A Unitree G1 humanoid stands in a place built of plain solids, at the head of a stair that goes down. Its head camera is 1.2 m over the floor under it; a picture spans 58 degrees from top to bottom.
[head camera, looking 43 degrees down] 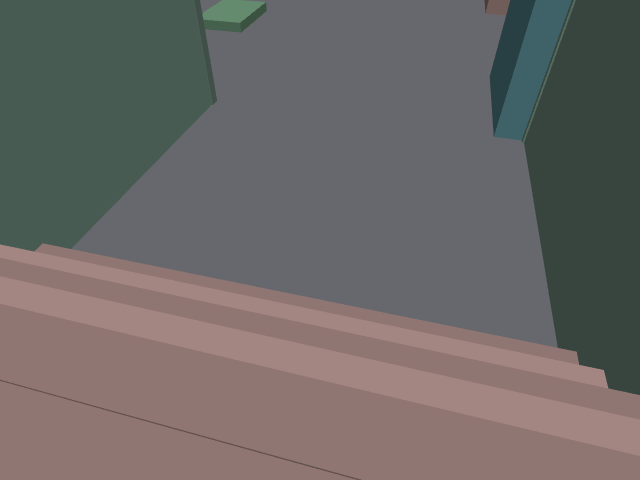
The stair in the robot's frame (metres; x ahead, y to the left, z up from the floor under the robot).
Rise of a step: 0.22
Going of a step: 0.24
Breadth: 3.45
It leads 15 degrees to the right of straight ahead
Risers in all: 5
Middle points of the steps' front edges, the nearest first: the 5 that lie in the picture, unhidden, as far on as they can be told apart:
0.80 0.50 0.00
1.04 0.44 -0.21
1.27 0.38 -0.43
1.51 0.32 -0.64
1.75 0.26 -0.86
